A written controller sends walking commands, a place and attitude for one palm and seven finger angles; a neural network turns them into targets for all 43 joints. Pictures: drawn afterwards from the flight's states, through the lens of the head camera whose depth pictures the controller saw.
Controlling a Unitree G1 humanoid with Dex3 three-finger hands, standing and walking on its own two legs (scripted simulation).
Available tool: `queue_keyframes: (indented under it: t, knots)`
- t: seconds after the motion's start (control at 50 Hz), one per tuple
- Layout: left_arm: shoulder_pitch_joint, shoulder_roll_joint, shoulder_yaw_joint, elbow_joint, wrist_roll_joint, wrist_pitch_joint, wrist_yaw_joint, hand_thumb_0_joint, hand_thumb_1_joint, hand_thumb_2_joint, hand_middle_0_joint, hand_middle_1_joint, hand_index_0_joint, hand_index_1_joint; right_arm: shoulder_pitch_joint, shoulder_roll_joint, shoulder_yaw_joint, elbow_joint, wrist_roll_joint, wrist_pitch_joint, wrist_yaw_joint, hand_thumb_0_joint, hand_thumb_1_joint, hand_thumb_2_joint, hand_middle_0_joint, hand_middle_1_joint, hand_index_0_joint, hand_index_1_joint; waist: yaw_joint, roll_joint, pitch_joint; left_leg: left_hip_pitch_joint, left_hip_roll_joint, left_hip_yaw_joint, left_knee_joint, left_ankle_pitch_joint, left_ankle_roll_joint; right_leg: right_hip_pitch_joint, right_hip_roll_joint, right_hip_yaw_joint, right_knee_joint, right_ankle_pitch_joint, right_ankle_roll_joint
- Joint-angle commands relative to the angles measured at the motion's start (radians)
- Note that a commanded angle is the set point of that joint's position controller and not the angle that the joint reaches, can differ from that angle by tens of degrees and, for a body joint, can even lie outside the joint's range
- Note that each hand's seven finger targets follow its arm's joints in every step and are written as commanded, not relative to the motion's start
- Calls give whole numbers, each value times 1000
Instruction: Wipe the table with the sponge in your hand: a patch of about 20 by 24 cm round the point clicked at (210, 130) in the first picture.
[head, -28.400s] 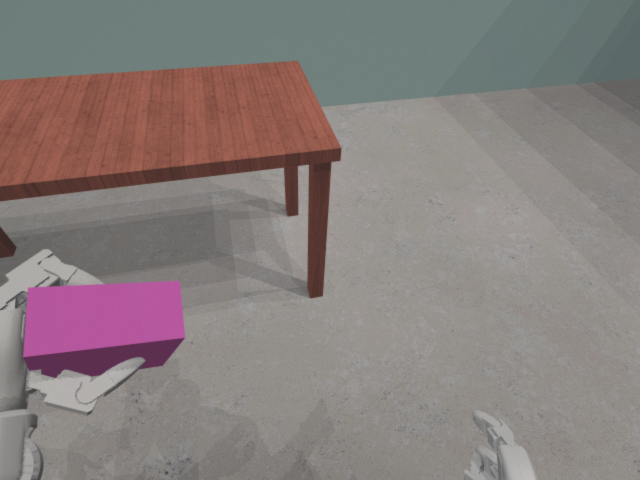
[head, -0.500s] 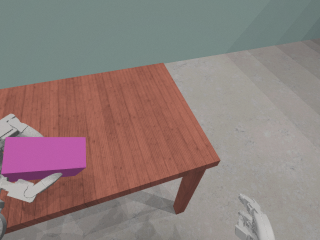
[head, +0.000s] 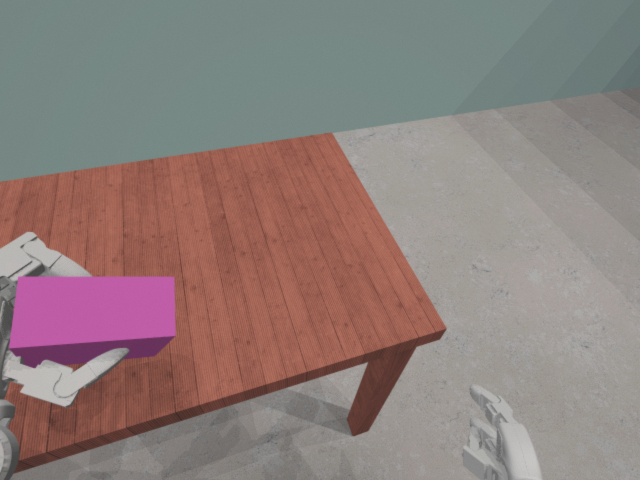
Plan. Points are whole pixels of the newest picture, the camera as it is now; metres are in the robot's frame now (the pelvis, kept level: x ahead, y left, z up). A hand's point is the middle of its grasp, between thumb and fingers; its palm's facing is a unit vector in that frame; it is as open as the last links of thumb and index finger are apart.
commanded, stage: shuffle to correct the standing spot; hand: left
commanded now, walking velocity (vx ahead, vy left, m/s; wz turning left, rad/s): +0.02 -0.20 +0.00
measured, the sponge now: (120, 322) +0.23 +0.22 +0.13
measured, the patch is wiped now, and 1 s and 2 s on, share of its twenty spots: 0.00 0.00 0.00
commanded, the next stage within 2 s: none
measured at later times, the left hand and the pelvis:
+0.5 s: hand (130, 307) +0.23 +0.20 +0.16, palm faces +0.30 -0.89 -0.34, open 9.6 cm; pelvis +0.01 -0.03 +0.00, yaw -2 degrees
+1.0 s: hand (185, 304) +0.24 +0.16 +0.16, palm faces +0.27 -0.90 -0.35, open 9.6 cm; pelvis +0.01 -0.07 +0.00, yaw -3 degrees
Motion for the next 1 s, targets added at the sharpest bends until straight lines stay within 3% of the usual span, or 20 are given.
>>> queue_keyframes:
  t: [0.0, 0.08, 0.1, 0.18, 0.2, 0.22, 0.28, 0.3, 0.32, 0.44, 0.48, 0.56, 0.58, 0.62, 0.68, 0.7, 0.78, 0.84, 0.96, 0.98]
  knots:
    - [-84, 143, 98, -219, -15, -59, 8, 0, 100, 1300, -1200, -1600, -1200, -1600, -81, -129, -47, -160, 1, -53, -11, 0, -900, -900, 200, 300, 200, 300, -1, 80, -143, -11, 175, -169, -129, 64, -65, 90, -73, 100, -17, 6, 13]
    - [-123, 175, 113, -258, -6, -59, 8, 0, 100, 1300, -1200, -1600, -1200, -1600, -85, -128, -48, -166, -4, -55, -7, 0, -900, -900, 200, 300, 200, 300, 0, 124, -141, -30, 190, -179, -141, 18, -66, 84, -61, 108, -4, -15, 15]
    - [-125, 144, 90, -255, -6, -60, 7, 0, 100, 1300, -1200, -1600, -1200, -1600, -80, -118, -46, -166, -7, -53, -7, 0, -900, -900, 200, 300, 200, 300, 1, 127, -140, -38, 195, -178, -139, 19, -66, 88, -60, 103, -2, -10, 13]
    - [-125, 178, 119, -279, -2, -55, 11, 0, 100, 1300, -1200, -1600, -1200, -1600, -78, -121, -50, -168, -9, -51, -4, 0, -900, -900, 200, 300, 200, 300, -1, 160, -157, -39, 196, -171, -126, 7, -66, 90, -58, 113, 2, -3, 7]
    - [-120, 142, 93, -278, -4, -56, 8, 0, 100, 1300, -1200, -1600, -1200, -1600, -76, -110, -48, -172, -9, -51, -3, 0, -900, -900, 200, 300, 200, 300, -1, 164, -158, -37, 200, -166, -120, 17, -66, 85, -59, 107, 4, 2, 6]
    - [-118, 154, 101, -281, -2, -56, 9, 0, 100, 1300, -1200, -1600, -1200, -1600, -75, -113, -50, -174, -9, -49, -2, 0, -900, -900, 200, 300, 200, 300, 0, 163, -161, -36, 201, -164, -113, 22, -65, 81, -59, 111, 2, 6, 5]
    - [-73, 175, 133, -268, -13, -39, 10, 0, 100, 1300, -1200, -1600, -1200, -1600, -73, -114, -52, -175, -9, -40, -4, 0, -900, -900, 200, 300, 200, 300, -1, 121, -182, -13, 199, -146, -86, 86, -67, 85, -64, 116, 0, 48, 2]
    - [-69, 143, 108, -260, -16, -36, 6, 0, 100, 1300, -1200, -1600, -1200, -1600, -75, -107, -51, -179, -9, -36, -5, 0, -900, -900, 200, 300, 200, 300, -2, 113, -181, -10, 202, -134, -79, 84, -64, 79, -67, 116, -3, 50, 2]
    - [-71, 149, 112, -269, -17, -33, 6, 0, 100, 1300, -1200, -1600, -1200, -1600, -74, -111, -52, -182, -7, -34, -6, 0, -900, -900, 200, 300, 200, 300, -1, 95, -185, -7, 200, -132, -69, 103, -63, 81, -68, 119, -3, 67, 1]
    - [-49, 149, 111, -249, -29, -1, 4, 0, 100, 1300, -1200, -1600, -1200, -1600, -79, -109, -51, -189, -3, -17, -16, 0, -900, -900, 200, 300, 200, 300, -7, 51, -170, 0, 191, -83, -27, 44, -41, 49, -96, 154, -36, 65, -5]
    - [-66, 162, 117, -267, -31, 6, 9, 0, 100, 1300, -1200, -1600, -1200, -1600, -81, -109, -48, -188, 2, -14, -18, 0, -900, -900, 200, 300, 200, 300, -13, 75, -159, 4, 184, -79, -23, 18, -37, 31, -100, 163, -46, 40, -12]
    - [-62, 158, 110, -279, -29, 17, 15, 0, 100, 1300, -1200, -1600, -1200, -1600, -79, -107, -45, -190, -1, -11, -25, 0, -900, -900, 200, 300, 200, 300, -11, 58, -154, -1, 179, -56, 7, 0, -28, 28, -115, 184, -69, 34, -12]
    - [-57, 182, 129, -281, -30, 22, 20, 0, 100, 1300, -1200, -1600, -1200, -1600, -79, -109, -46, -186, 2, -9, -27, 0, -900, -900, 200, 300, 200, 300, -14, 53, -159, 8, 177, -53, 10, -8, -28, 25, -117, 185, -72, 23, -14]
    - [-55, 164, 114, -284, -31, 26, 20, 0, 100, 1300, -1200, -1600, -1200, -1600, -80, -109, -44, -191, 2, -8, -29, 0, -900, -900, 200, 300, 200, 300, -13, 45, -154, 11, 174, -40, 25, -6, -25, 17, -122, 192, -81, 25, -12]
    - [-48, 181, 126, -291, -33, 34, 27, 0, 100, 1300, -1200, -1600, -1200, -1600, -79, -112, -44, -186, 6, -2, -31, 0, -900, -900, 200, 300, 200, 300, -18, 76, -153, 16, 173, -32, 34, -15, -23, 13, -129, 196, -92, 4, -12]
    - [-42, 158, 109, -294, -32, 34, 26, 0, 100, 1300, -1200, -1600, -1200, -1600, -78, -108, -42, -188, 4, 0, -32, 0, -900, -900, 200, 300, 200, 300, -16, 74, -156, 15, 175, -30, 30, -15, -22, 18, -125, 190, -89, 4, -10]
    - [-24, 181, 128, -293, -32, 42, 29, 0, 100, 1300, -1200, -1600, -1200, -1600, -78, -115, -45, -186, 7, 8, -35, 0, -900, -900, 200, 300, 200, 300, -17, 67, -166, 26, 179, -22, 27, 15, -19, 39, -123, 185, -81, 48, 5]
    - [-19, 158, 114, -282, -31, 47, 24, 0, 100, 1300, -1200, -1600, -1200, -1600, -78, -117, -44, -190, 3, 13, -37, 0, -900, -900, 200, 300, 200, 300, -15, 63, -160, 18, 190, -21, 23, 43, -17, 53, -112, 176, -71, 89, 19]
    - [-30, 152, 103, -261, -27, 63, 21, 0, 100, 1300, -1200, -1600, -1200, -1600, -81, -117, -40, -193, 5, 23, -40, 0, -900, -900, 200, 300, 200, 300, -16, 22, -136, 24, 185, -9, 32, 7, -13, 29, -112, 191, -104, 44, 33]
    - [-36, 170, 113, -269, -27, 65, 25, 0, 100, 1300, -1200, -1600, -1200, -1600, -84, -118, -39, -189, 7, 26, -41, 0, -900, -900, 200, 300, 200, 300, -19, 39, -144, 38, 186, -13, 25, 10, -13, 25, -113, 187, -98, 38, 24]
